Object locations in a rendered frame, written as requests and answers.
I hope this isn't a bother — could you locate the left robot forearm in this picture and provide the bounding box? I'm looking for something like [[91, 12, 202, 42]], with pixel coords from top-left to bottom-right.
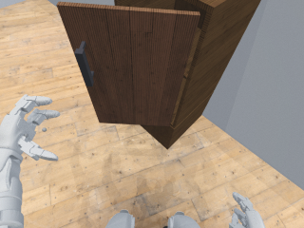
[[0, 147, 24, 228]]

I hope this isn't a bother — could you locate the left robot shin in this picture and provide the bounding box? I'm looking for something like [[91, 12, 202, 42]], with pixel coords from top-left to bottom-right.
[[120, 209, 129, 214]]

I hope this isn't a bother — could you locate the right robot shin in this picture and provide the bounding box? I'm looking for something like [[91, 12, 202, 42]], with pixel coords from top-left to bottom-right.
[[173, 211, 184, 217]]

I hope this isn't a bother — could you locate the right robot hand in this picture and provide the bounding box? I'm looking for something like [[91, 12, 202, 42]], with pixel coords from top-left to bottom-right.
[[229, 192, 266, 228]]

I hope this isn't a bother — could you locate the cupboard door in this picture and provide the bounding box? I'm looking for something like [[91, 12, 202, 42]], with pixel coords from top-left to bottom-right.
[[56, 1, 200, 126]]

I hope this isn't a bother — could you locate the handle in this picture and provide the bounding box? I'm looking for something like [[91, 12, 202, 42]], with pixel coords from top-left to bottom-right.
[[74, 41, 94, 86]]

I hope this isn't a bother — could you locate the left robot hand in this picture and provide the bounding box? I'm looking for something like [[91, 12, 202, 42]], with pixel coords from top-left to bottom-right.
[[0, 94, 61, 162]]

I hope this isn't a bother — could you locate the robot shin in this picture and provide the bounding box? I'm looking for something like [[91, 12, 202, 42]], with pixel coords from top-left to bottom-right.
[[120, 209, 129, 214], [173, 211, 184, 217]]

